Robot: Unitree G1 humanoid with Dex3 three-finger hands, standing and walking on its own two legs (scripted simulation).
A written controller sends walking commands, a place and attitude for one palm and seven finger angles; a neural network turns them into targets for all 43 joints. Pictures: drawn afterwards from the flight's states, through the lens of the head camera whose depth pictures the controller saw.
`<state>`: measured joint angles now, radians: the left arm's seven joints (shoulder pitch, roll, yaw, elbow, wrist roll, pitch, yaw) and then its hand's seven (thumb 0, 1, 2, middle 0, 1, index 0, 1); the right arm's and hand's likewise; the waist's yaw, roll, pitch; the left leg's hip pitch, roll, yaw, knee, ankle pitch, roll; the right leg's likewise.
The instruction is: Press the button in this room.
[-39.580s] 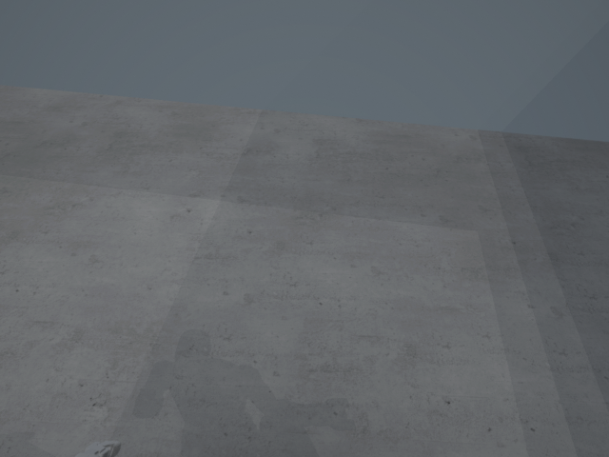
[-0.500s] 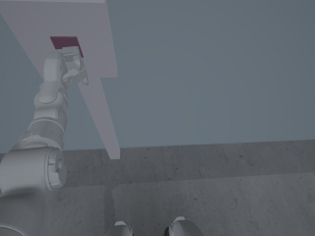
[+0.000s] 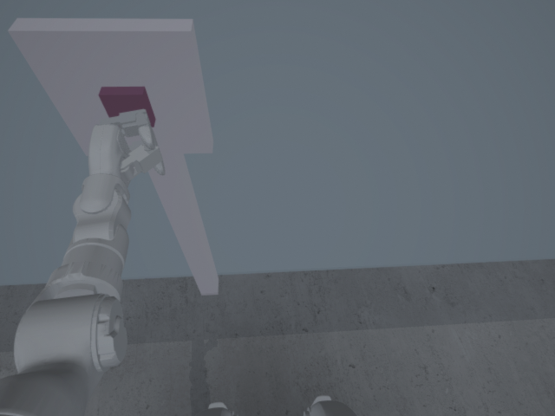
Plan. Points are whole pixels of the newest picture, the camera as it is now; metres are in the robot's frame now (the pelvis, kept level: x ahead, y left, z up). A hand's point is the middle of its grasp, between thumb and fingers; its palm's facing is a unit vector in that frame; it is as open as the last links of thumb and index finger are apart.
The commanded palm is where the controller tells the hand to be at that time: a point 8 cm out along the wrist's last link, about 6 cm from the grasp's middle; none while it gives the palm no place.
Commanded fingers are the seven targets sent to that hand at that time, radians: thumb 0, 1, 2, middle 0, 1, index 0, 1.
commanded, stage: pull the fist back off the button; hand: left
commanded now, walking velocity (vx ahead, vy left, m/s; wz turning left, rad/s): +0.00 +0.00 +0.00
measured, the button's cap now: (129, 106) +0.53 +0.19 +0.14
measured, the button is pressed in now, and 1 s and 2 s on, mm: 0 0 0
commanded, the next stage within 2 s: draw the hand back to the body in 0.60 s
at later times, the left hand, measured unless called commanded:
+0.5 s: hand (141, 199) +0.38 +0.16 +0.11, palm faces +0.04 -1.00 -0.01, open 3.1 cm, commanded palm +0.36 +0.21 +0.11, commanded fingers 0.00 0.90 0.90 -1.30 -1.50 -1.30 -1.50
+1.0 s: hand (121, 215) +0.34 +0.17 +0.13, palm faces +0.03 -1.00 -0.04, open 3.1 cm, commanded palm +0.30 +0.22 +0.14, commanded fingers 0.00 0.90 0.90 -1.30 -1.50 -1.30 -1.50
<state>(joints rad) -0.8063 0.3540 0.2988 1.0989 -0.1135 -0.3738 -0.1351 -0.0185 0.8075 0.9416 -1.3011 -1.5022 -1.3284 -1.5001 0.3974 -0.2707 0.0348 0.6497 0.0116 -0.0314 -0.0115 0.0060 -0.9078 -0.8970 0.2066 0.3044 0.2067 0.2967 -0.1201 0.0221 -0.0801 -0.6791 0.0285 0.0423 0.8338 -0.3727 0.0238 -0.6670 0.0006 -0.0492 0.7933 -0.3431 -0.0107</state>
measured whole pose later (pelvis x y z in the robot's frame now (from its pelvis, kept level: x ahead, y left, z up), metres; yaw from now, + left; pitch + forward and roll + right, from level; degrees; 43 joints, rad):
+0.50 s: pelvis +0.03 -0.01 +0.02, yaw +1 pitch +6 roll -1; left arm -0.27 0.22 0.18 0.48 -0.19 -0.24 -0.15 0.01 0.89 0.90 -1.30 -1.50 -1.31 -1.50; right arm 0.26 -0.25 0.03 0.58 0.05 -0.04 -0.03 0.01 -0.91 -0.90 0.21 0.30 0.21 0.30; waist -0.02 0.03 -0.08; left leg -0.46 0.02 0.04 0.72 -0.38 0.01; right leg -0.45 0.00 -0.05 0.70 -0.36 -0.02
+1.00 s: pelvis +0.02 -0.01 +0.02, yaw +0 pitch +3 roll +0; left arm -0.10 0.25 0.20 0.27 -0.24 -0.16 -0.19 0.01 0.90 0.90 -1.30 -1.50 -1.30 -1.50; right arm 0.29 -0.25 0.04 0.59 0.06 -0.07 -0.05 0.01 -0.91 -0.90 0.21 0.30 0.21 0.30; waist -0.02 0.05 -0.07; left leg -0.35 0.02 0.05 0.65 -0.34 0.01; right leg -0.36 0.00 -0.04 0.64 -0.33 -0.02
